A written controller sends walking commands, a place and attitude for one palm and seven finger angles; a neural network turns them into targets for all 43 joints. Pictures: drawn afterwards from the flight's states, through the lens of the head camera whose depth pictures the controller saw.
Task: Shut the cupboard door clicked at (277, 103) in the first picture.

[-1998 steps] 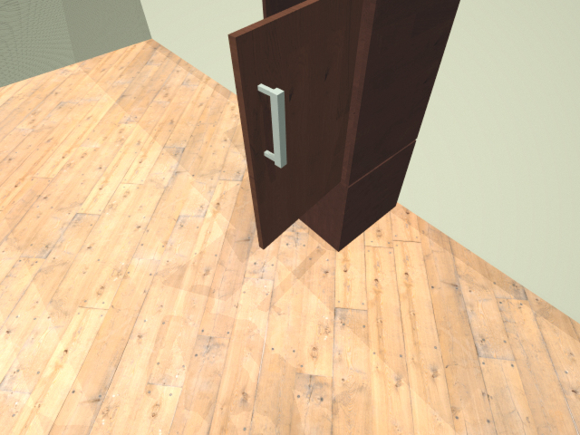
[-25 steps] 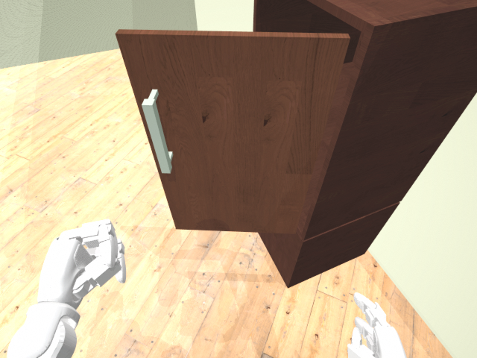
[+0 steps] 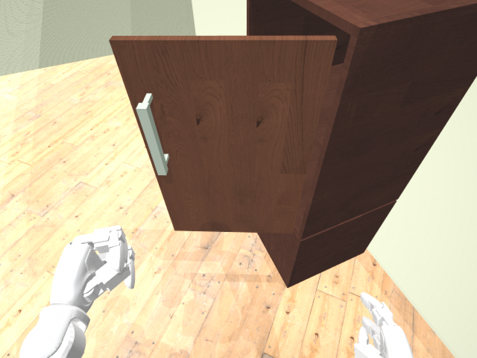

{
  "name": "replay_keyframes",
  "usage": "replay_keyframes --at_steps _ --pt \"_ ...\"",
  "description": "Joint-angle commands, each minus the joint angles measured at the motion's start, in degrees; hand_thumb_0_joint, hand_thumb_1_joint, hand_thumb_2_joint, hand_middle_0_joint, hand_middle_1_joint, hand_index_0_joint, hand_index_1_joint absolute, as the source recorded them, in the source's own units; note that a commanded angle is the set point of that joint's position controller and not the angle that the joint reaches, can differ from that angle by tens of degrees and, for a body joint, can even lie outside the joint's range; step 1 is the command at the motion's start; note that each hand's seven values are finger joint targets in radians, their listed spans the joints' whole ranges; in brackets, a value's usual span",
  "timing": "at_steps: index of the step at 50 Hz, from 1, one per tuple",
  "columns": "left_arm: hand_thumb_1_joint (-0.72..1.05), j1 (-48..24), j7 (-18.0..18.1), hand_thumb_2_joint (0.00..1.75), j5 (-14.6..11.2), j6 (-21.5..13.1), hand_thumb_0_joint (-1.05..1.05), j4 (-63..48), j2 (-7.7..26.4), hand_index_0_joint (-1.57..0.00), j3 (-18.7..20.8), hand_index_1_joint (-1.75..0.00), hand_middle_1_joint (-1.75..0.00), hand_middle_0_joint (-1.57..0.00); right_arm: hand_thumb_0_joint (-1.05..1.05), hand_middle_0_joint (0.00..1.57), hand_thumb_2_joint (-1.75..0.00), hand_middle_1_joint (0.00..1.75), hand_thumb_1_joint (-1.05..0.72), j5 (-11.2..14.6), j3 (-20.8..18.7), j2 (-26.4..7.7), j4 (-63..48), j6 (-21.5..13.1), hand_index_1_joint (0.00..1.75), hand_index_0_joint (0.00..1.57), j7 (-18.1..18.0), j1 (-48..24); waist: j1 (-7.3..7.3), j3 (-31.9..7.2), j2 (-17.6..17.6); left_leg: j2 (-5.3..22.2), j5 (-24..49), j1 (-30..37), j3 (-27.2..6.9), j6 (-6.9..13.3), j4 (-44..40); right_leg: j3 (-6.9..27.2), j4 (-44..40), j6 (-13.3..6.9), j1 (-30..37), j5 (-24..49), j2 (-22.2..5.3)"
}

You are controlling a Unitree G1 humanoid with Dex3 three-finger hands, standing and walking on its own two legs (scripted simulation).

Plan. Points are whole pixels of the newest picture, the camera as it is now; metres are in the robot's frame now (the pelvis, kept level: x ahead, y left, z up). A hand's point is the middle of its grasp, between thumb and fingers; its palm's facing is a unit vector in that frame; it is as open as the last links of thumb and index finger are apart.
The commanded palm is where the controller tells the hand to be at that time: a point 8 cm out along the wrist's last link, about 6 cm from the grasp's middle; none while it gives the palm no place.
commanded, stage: bring the fist close to the handle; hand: left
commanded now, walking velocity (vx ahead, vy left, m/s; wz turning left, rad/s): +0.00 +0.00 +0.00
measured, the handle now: (156, 136) +0.50 +0.22 +0.09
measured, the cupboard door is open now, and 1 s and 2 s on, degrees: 64 64 61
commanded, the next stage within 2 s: push the door shut along its arc in 1.40 s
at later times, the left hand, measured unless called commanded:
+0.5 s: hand (143, 211) +0.31 +0.19 +0.10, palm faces +0.06 -1.00 -0.01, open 3.1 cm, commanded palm +0.29 +0.23 +0.10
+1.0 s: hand (163, 172) +0.40 +0.17 +0.10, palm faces +0.06 -1.00 -0.01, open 3.1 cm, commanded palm +0.38 +0.23 +0.10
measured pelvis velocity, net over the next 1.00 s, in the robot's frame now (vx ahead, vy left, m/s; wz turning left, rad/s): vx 0.00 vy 0.00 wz -0.02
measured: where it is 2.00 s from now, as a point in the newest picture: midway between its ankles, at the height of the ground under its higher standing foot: outside the picture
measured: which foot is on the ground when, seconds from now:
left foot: down 0.00-1.00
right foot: down 0.00-1.00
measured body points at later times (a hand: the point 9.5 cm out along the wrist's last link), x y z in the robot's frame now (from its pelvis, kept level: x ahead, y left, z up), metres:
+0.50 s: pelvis +0.00 +0.01 +0.00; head +0.02 +0.00 +0.45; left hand +0.31 +0.24 +0.10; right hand +0.15 -0.22 -0.08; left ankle +0.00 +0.12 -0.71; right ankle +0.01 -0.10 -0.71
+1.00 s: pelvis +0.00 +0.00 +0.00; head +0.04 -0.01 +0.45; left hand +0.40 +0.23 +0.10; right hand +0.11 -0.25 -0.11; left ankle +0.00 +0.12 -0.71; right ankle +0.01 -0.10 -0.71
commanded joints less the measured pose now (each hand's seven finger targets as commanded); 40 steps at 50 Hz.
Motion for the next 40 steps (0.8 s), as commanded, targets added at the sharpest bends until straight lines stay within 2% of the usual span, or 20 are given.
replay_keyframes --at_steps 1,2,4,5,7,9,10,12,14,17,19,22,26,27,29,31,32,35,37,40 --pt "0.90 -10.2 0.6 0.90 -1.3 -3.5 0.00 -13.7 8.5 -1.30 5.7 -1.50 -1.50 -1.30 0.00 0.20 -0.90 0.30 -0.90 0.0 -2.6 -6.2 -9.3 -3.1 0.30 0.20 -0.7 -4.7 -0.49 -6.0 -3.3 -1.8 8.7 -0.3 0.5 1.5 -7.0 4.1 -9.6 1.1 5.7 5.3 -0.6" --pt "0.90 -14.4 1.8 0.90 -1.2 -4.2 0.00 -13.6 9.9 -1.30 6.7 -1.50 -1.50 -1.30 0.00 0.20 -0.90 0.30 -0.90 -0.2 -2.5 -6.2 -8.6 -3.1 0.30 0.20 -0.9 -4.7 -1.09 -4.7 -3.8 -1.7 7.8 -0.6 0.2 1.5 -7.0 4.2 -9.8 1.0 4.8 3.6 -0.5" --pt "0.90 -20.2 3.2 0.90 -0.3 -5.7 0.00 -12.0 8.8 -1.30 5.8 -1.50 -1.50 -1.30 0.00 0.20 -0.90 0.30 -0.90 -0.1 -2.3 -5.9 -7.4 -3.4 0.30 0.20 -0.9 -5.1 -1.93 -4.2 -1.5 -1.5 6.4 0.3 -0.2 1.4 -7.3 3.4 -9.1 0.7 2.8 2.0 -0.1" --pt "0.90 -20.6 3.5 0.90 -0.2 -6.2 0.00 -11.0 7.6 -1.30 5.0 -1.50 -1.50 -1.30 0.00 0.20 -0.90 0.30 -0.90 -0.3 -2.3 -5.8 -7.1 -3.6 0.30 0.20 -0.8 -5.0 -1.83 -4.9 -1.1 -1.6 6.3 0.7 -0.3 1.4 -7.4 3.0 -8.7 0.6 2.7 2.4 0.0" --pt "0.90 -21.9 3.4 0.90 0.4 -6.4 0.00 -8.6 8.3 -1.30 4.7 -1.50 -1.50 -1.30 0.00 0.20 -0.90 0.30 -0.90 -0.2 -2.4 -6.3 -6.4 -3.7 0.30 0.20 -0.7 -4.5 -2.06 -6.5 -0.8 -1.5 6.7 1.0 -0.3 1.5 -7.3 2.9 -8.2 0.6 3.0 3.3 0.1" --pt "0.90 -25.4 2.4 0.90 1.1 -5.4 0.00 -5.5 6.3 -1.30 1.2 -1.50 -1.50 -1.30 0.00 0.20 -0.90 0.30 -0.90 0.0 -2.3 -6.4 -5.9 -3.7 0.30 0.20 -0.8 -4.3 -2.80 -6.9 -0.8 -1.5 6.4 1.4 -0.6 1.5 -7.7 2.5 -8.0 0.6 2.6 4.0 0.0" --pt "0.90 -25.7 1.9 0.90 1.3 -4.5 0.00 -3.7 6.7 -1.30 1.5 -1.50 -1.50 -1.30 0.00 0.20 -0.90 0.30 -0.90 0.1 -2.6 -6.6 -5.6 -3.7 0.30 0.20 -0.9 -4.0 -2.59 -7.8 0.5 -1.5 7.1 1.7 -0.5 1.4 -7.8 2.5 -7.9 0.4 3.1 5.0 0.0" --pt "0.90 -25.4 1.1 0.90 1.3 -2.3 0.00 0.2 7.4 -1.30 2.1 -1.50 -1.50 -1.30 0.00 0.20 -0.90 0.30 -0.90 0.2 -2.6 -7.0 -5.6 -3.3 0.30 0.20 -1.0 -3.4 -2.05 -8.8 -2.0 -1.4 8.2 1.4 -0.8 1.4 -8.2 2.3 -8.0 0.4 4.5 6.6 0.0" --pt "0.90 -27.5 1.2 0.90 1.3 -0.9 0.00 0.2 7.1 -1.30 2.1 -1.50 -1.50 -1.30 0.00 0.20 -0.90 0.30 -0.90 0.3 -2.6 -6.8 -6.2 -2.9 0.30 0.20 -1.0 -4.0 -1.39 -10.2 -1.4 -1.5 9.5 2.3 -0.5 1.3 -8.8 2.1 -7.9 0.4 5.6 8.5 -0.1" --pt "0.90 -29.0 3.3 0.90 1.2 -0.3 0.00 0.5 9.2 -1.30 5.6 -1.50 -1.50 -1.30 0.00 0.20 -0.90 0.30 -0.90 -0.1 -2.7 -6.7 -6.2 -2.3 0.30 0.20 -0.7 -3.9 -0.01 -12.5 -1.5 -1.3 14.3 3.4 -0.5 1.0 -9.2 1.4 -6.8 0.1 8.1 13.5 0.1" --pt "0.90 -29.5 4.7 0.90 1.5 -1.0 0.00 0.4 7.6 -1.30 5.2 -1.50 -1.50 -1.30 0.00 0.20 -0.90 0.30 -0.90 -0.3 -2.6 -6.2 -6.5 -1.8 0.30 0.20 -0.1 -4.1 0.22 -13.2 -2.0 -1.3 17.2 4.1 0.0 0.8 -9.3 1.1 -6.2 0.1 8.8 16.8 0.1" --pt "0.90 -33.2 6.5 0.90 2.7 -2.7 0.00 1.7 8.5 -1.30 5.8 -1.50 -1.50 -1.30 0.00 0.20 -0.90 0.30 -0.90 -0.5 -2.9 -6.4 -5.6 -1.0 0.30 0.20 0.4 -3.4 -0.35 -12.2 -2.4 -0.9 18.4 4.1 0.0 0.6 -9.3 0.8 -5.7 0.0 8.1 17.4 0.4" --pt "0.90 -37.0 6.4 0.90 4.1 -3.5 0.00 5.2 5.8 -1.30 2.4 -1.50 -1.50 -1.30 0.00 0.20 -0.90 0.30 -0.90 -0.5 -3.3 -6.6 -4.8 -0.2 0.30 0.20 0.9 -2.8 -1.73 -11.3 -0.9 -0.8 17.6 5.0 0.5 0.6 -9.2 1.1 -6.1 0.0 6.2 17.1 0.4" --pt "0.90 -37.4 6.3 0.90 4.4 -3.5 0.00 6.3 7.3 -1.30 3.1 -1.50 -1.50 -1.30 0.00 0.20 -0.90 0.30 -0.90 -0.4 -3.5 -7.0 -4.6 0.1 0.30 0.20 0.8 -2.5 -1.77 -11.6 -2.0 -0.7 17.6 4.6 0.4 0.8 -9.0 1.3 -6.3 0.0 6.7 17.0 0.4" --pt "0.90 -41.0 5.5 0.90 4.4 -3.1 0.00 7.9 5.9 -1.30 1.4 -1.50 -1.50 -1.30 0.00 0.20 -0.90 0.30 -0.90 -0.2 -3.4 -6.9 -4.4 0.5 0.30 0.20 0.7 -2.4 -2.44 -11.3 -1.8 -0.8 16.4 4.7 0.4 0.8 -9.2 1.4 -6.7 0.0 6.1 16.5 0.3" --pt "0.90 -45.8 5.4 0.90 4.1 -2.9 0.00 10.4 7.9 -1.30 2.9 -1.50 -1.50 -1.30 0.00 0.20 -0.90 0.30 -0.90 -0.1 -3.4 -7.2 -3.6 1.0 0.30 0.20 0.3 -2.5 -2.83 -10.8 -1.6 -1.0 13.9 4.3 0.4 0.8 -9.5 1.7 -7.4 0.0 5.6 14.4 0.4" --pt "0.90 -48.0 5.6 0.90 4.1 -3.0 0.00 11.7 10.3 -1.30 4.9 -1.50 -1.50 -1.30 0.00 0.20 -0.90 0.30 -0.90 -0.2 -3.4 -7.5 -3.1 1.4 0.30 0.20 0.0 -2.1 -3.06 -11.1 -3.4 -0.9 13.3 3.8 0.4 1.0 -9.5 1.9 -7.7 0.2 6.1 13.8 0.3" --pt "0.90 -54.0 5.7 0.90 4.0 -3.9 0.00 14.1 9.1 -1.30 4.1 -1.50 -1.50 -1.30 0.00 0.20 -0.90 0.30 -0.90 -0.2 -3.2 -6.9 -2.9 1.8 0.30 0.20 -0.2 -2.6 -2.99 -13.0 -1.1 -1.1 13.7 4.8 0.5 1.0 -9.5 2.1 -7.5 0.0 6.2 14.4 0.2" --pt "0.90 -56.4 6.2 0.90 4.3 -4.9 0.00 15.7 11.5 -1.30 5.7 -1.50 -1.50 -1.30 0.00 0.20 -0.90 0.30 -0.90 -0.4 -3.4 -7.3 -2.2 2.2 0.30 0.20 -0.3 -1.9 -2.99 -15.3 -1.6 -1.0 15.2 5.1 0.5 1.1 -8.9 2.4 -7.1 0.1 7.2 15.8 0.2" --pt "0.90 -59.2 6.1 0.90 4.8 -5.6 0.00 21.8 10.5 -1.30 4.9 -1.50 -1.50 -1.30 0.00 0.20 -0.90 0.30 -0.90 -0.3 -3.4 -7.2 -1.4 2.8 0.30 0.20 0.0 -1.1 -3.26 -15.5 -0.8 -1.0 15.6 4.6 0.5 0.8 -8.8 2.3 -6.6 0.0 6.5 16.8 0.2"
